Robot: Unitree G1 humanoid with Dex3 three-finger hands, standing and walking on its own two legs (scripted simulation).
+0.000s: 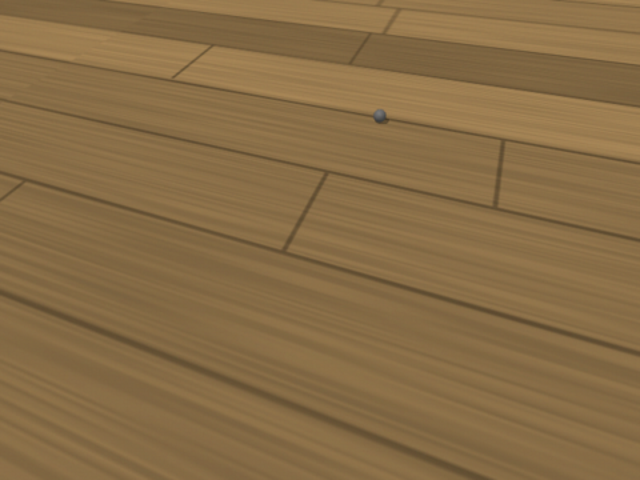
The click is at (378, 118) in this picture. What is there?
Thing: free ball
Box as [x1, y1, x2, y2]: [373, 109, 385, 121]
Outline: 378,109 374,112 373,116 376,121 382,121 385,117 385,113 383,110
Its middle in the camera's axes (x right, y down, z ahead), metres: +0.34 -0.68 +2.19
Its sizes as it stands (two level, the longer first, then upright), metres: 0.070 0.070 0.070
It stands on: the floor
